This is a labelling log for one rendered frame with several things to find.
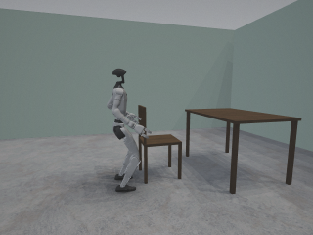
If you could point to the chair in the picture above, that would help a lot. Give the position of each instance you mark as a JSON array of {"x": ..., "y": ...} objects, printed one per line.
[{"x": 154, "y": 141}]

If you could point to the robot right upper arm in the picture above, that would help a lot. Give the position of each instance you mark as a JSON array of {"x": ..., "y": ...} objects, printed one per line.
[{"x": 117, "y": 98}]

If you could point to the robot left upper arm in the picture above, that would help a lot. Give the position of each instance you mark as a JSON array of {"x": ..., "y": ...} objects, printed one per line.
[{"x": 110, "y": 103}]

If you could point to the robot left hand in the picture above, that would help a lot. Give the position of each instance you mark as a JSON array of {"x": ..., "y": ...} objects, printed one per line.
[{"x": 131, "y": 116}]

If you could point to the table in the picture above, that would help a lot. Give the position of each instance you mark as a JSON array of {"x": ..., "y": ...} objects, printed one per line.
[{"x": 237, "y": 117}]

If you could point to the right robot forearm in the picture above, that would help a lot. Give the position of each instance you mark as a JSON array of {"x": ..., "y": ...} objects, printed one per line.
[{"x": 124, "y": 119}]

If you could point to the left robot shin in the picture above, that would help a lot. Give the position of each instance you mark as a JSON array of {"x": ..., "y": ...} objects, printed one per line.
[{"x": 125, "y": 164}]

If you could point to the robot shin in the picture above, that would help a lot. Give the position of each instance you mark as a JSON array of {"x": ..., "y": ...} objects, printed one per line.
[
  {"x": 125, "y": 164},
  {"x": 131, "y": 168}
]

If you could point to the robot right hand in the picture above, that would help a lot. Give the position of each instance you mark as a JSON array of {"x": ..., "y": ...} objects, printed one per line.
[{"x": 140, "y": 130}]

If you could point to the right robot shin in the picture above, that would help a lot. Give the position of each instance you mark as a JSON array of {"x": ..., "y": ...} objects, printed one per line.
[{"x": 131, "y": 168}]

